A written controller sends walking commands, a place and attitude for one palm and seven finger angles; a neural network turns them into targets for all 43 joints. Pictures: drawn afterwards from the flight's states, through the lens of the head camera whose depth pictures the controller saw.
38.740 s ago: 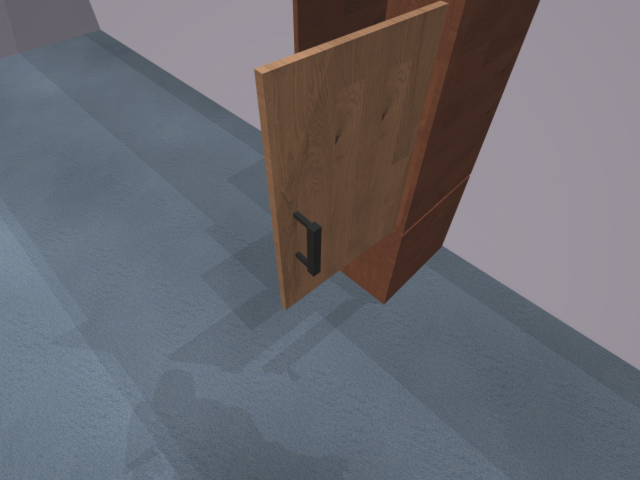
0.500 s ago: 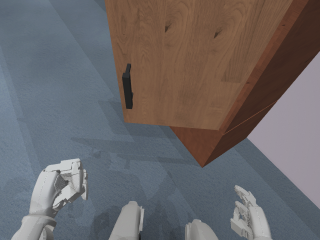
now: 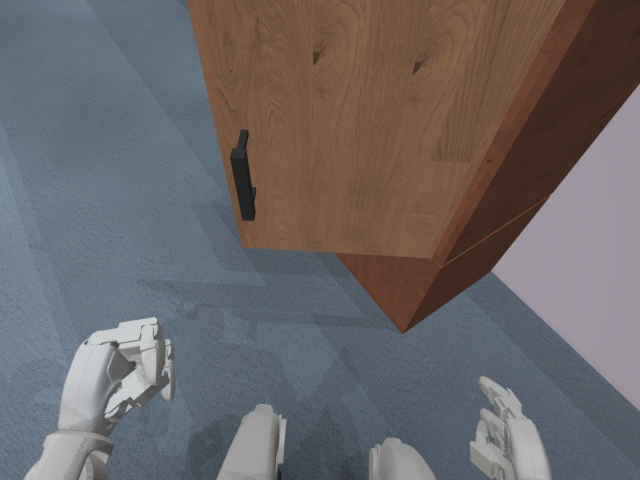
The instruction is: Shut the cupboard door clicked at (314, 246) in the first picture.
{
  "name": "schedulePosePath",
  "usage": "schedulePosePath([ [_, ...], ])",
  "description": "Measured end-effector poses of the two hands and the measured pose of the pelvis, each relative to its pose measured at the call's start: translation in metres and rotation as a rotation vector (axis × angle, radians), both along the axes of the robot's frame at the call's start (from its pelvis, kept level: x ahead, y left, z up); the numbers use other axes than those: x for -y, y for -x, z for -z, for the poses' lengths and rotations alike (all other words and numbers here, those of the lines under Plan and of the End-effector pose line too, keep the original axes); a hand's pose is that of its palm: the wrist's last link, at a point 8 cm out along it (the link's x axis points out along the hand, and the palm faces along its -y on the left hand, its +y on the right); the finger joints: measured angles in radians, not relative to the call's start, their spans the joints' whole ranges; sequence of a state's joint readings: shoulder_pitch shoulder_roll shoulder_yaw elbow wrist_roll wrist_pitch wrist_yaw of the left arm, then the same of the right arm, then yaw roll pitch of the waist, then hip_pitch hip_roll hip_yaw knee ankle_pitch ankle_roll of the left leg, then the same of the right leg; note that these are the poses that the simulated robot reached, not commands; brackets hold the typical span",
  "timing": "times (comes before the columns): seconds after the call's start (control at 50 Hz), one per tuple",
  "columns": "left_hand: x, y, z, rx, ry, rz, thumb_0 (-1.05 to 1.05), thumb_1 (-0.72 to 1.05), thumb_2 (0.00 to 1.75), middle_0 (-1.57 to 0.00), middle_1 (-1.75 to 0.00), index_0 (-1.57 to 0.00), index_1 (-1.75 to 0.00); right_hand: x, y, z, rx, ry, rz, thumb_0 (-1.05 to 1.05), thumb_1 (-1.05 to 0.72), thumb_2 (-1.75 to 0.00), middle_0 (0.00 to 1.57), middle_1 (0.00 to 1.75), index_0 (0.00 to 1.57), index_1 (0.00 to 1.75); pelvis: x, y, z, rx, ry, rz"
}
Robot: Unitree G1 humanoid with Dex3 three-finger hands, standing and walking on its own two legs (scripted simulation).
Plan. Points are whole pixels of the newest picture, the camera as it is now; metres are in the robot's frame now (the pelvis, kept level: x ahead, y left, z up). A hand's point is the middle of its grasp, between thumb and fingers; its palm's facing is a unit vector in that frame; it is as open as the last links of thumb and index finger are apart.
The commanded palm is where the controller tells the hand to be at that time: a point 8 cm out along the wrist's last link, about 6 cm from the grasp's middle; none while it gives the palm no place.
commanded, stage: bring the fist close to the handle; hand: left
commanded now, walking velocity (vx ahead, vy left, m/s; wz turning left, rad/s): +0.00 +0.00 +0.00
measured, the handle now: (246, 177) +0.53 +0.16 +0.02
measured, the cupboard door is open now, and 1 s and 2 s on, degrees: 53 53 50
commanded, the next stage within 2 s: push the door shut along its arc in 1.42 s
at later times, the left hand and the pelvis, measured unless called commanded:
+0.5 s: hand (214, 297) +0.32 +0.16 +0.04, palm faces -0.02 -1.00 -0.03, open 3.1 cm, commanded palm +0.31 +0.20 +0.04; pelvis +0.00 +0.00 +0.00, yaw +0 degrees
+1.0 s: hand (253, 229) +0.43 +0.13 +0.03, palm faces +0.02 -1.00 -0.03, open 3.1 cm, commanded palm +0.42 +0.17 +0.03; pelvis +0.00 +0.00 -0.01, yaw -1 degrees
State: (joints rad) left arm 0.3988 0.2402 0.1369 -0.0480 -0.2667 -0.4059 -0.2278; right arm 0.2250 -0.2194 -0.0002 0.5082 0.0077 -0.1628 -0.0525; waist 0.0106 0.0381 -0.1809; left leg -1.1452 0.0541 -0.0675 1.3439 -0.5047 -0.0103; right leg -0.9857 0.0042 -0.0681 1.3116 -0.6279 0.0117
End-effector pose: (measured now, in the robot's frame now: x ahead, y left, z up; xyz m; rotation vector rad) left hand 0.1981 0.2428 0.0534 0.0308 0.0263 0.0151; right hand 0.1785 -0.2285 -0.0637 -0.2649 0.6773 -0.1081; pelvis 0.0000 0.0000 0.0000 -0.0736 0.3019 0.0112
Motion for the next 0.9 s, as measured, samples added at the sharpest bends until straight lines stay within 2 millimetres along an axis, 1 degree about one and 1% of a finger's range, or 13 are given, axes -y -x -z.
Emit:
schedulePosePath([
  [0.08,0.000,-0.001,-0.001,0.005,-0.002,0.000,0.02,0.90,0.90,-1.30,-1.49,-1.30,-1.50,-0.003,-0.003,-0.001,0.008,-0.003,-0.011,0.01,-0.91,-0.90,0.20,0.30,0.20,0.30,0.000,0.000,0.000,0.000,0.001,-0.003],
  [0.16,0.005,-0.011,0.001,0.027,0.003,0.013,0.02,0.90,0.90,-1.30,-1.50,-1.30,-1.50,-0.005,-0.004,0.001,0.011,0.002,-0.031,0.01,-0.90,-0.90,0.20,0.30,0.20,0.30,-0.001,0.001,0.002,-0.006,0.003,-0.007],
  [0.28,0.018,-0.043,0.008,0.042,0.012,0.046,0.02,0.90,0.90,-1.30,-1.50,-1.30,-1.50,-0.005,0.001,0.008,-0.017,0.009,-0.035,0.01,-0.90,-0.90,0.20,0.30,0.20,0.30,-0.002,0.004,0.006,-0.016,0.004,-0.006],
  [0.4,0.024,-0.076,0.008,0.035,0.009,0.041,0.02,0.90,0.90,-1.30,-1.50,-1.30,-1.50,-0.001,0.016,0.013,-0.075,0.002,-0.006,0.01,-0.90,-0.90,0.20,0.30,0.20,0.30,-0.002,0.003,0.003,-0.023,-0.001,0.001],
  [0.58,0.034,-0.114,0.011,0.029,0.004,0.030,0.02,0.90,0.90,-1.30,-1.50,-1.30,-1.50,0.010,0.040,0.020,-0.181,0.006,0.034,0.01,-0.90,-0.90,0.20,0.30,0.20,0.30,-0.002,-0.001,-0.002,-0.037,-0.012,0.010],
  [0.74,0.047,-0.146,0.017,0.044,0.005,0.027,0.02,0.90,0.90,-1.30,-1.50,-1.30,-1.50,0.020,0.054,0.030,-0.256,0.013,0.069,0.01,-0.91,-0.90,0.20,0.30,0.20,0.30,0.000,-0.001,0.000,-0.055,-0.022,0.018],
  [0.9,0.049,-0.184,0.022,0.046,-0.002,0.002,0.02,0.90,0.90,-1.30,-1.49,-1.30,-1.50,0.027,0.068,0.040,-0.319,0.015,0.099,0.01,-0.91,-0.90,0.20,0.30,0.20,0.30,0.003,0.000,0.005,-0.080,-0.025,0.023],
])
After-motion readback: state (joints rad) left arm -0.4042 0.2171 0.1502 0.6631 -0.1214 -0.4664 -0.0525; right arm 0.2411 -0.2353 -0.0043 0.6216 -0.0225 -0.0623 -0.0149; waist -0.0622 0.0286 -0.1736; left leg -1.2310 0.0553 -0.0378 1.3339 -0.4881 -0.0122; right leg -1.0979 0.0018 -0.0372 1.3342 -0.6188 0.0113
